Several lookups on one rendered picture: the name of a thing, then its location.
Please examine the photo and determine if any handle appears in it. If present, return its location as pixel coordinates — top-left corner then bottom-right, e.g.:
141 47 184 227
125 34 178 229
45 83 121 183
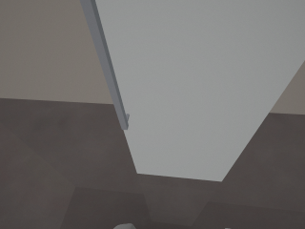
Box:
79 0 130 131

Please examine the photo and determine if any fridge door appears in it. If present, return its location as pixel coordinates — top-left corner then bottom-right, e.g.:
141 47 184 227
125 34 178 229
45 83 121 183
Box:
95 0 305 182

